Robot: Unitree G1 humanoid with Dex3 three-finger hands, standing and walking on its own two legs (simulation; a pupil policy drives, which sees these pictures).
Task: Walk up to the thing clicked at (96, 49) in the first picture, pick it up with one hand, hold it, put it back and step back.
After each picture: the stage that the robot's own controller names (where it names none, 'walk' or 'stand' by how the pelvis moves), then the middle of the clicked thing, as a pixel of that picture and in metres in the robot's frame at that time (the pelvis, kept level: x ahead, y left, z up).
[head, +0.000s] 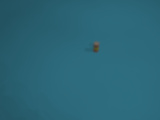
stand; (96, 47) +1.43 -0.13 -0.72
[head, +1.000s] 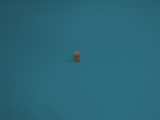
walk; (77, 56) +1.30 +0.19 -0.69
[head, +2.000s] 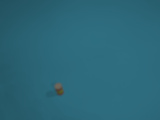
walk; (59, 89) +0.82 +0.32 -0.71
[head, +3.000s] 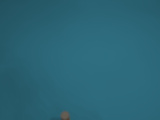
walk; (65, 118) +0.56 +0.18 -0.70
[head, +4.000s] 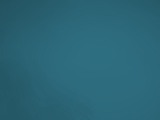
stand; out of the picture +0.43 +0.20 -0.70
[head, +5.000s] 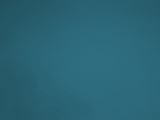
stand; out of the picture +0.41 +0.19 -0.72
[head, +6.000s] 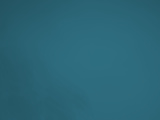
stand; out of the picture +0.38 +0.19 -0.71
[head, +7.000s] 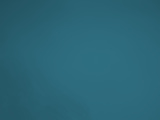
stand; out of the picture +0.39 +0.22 -0.72
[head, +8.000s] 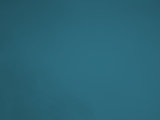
stand; out of the picture +0.37 +0.21 -0.73
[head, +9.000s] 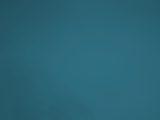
stand; out of the picture +0.37 +0.21 -0.73
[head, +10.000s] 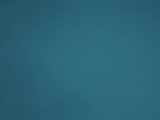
go down; out of the picture +0.37 +0.20 -0.72
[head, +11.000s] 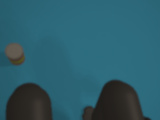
go down; (15, 54) +0.47 +0.23 -0.30
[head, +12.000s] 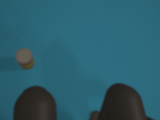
close in; (25, 59) +0.46 +0.22 -0.31
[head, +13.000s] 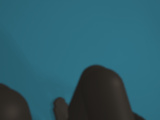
close in; out of the picture +0.45 +0.27 -0.23
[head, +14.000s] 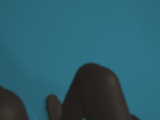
close; out of the picture +0.44 +0.28 -0.23
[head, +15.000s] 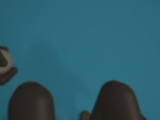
lift; out of the picture +0.37 +0.27 -0.12
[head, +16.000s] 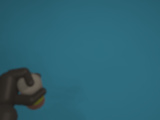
hold; (32, 92) +0.33 +0.18 +0.03
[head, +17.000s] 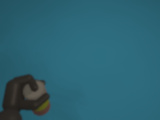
hold; (37, 98) +0.32 +0.17 +0.00
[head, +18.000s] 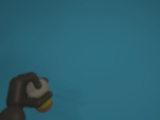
hold; (40, 96) +0.33 +0.16 +0.00
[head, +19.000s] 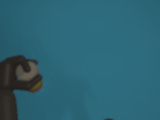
crouch; (30, 78) +0.39 +0.18 -0.07
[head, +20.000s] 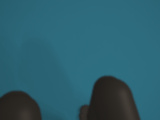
lower; out of the picture +0.49 +0.26 -0.12
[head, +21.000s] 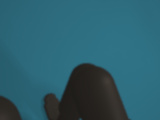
lower; out of the picture +0.44 +0.29 -0.24
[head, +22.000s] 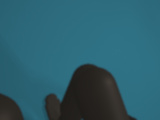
lower; out of the picture +0.44 +0.29 -0.24
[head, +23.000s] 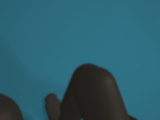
lower; out of the picture +0.44 +0.29 -0.24
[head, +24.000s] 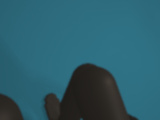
lower; out of the picture +0.45 +0.29 -0.24
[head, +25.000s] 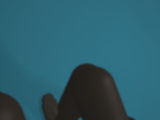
open; out of the picture +0.44 +0.27 -0.24
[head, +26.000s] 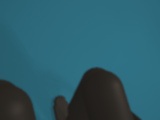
stand; out of the picture +0.44 +0.26 -0.25
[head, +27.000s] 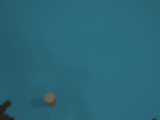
stand; (50, 99) +0.43 +0.18 -0.55
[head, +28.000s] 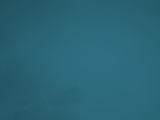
stand; out of the picture +0.40 +0.17 -0.66
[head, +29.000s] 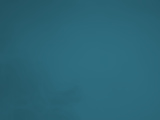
stand; out of the picture +0.40 +0.17 -0.67
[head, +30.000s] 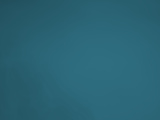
stand; out of the picture +0.42 +0.16 -0.72
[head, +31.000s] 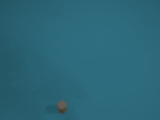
walk; (62, 107) +0.47 +0.12 -0.71
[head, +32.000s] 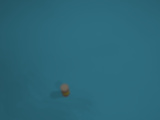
walk; (65, 90) +0.66 +0.20 -0.70
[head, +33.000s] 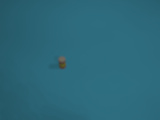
walk; (62, 62) +0.98 +0.19 -0.70
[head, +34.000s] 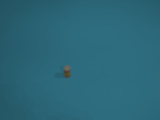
stand; (67, 71) +1.02 +0.18 -0.71
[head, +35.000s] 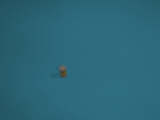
stand; (63, 71) +1.04 +0.22 -0.72
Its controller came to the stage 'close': yes
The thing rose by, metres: 0.70
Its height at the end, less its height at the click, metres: +0.00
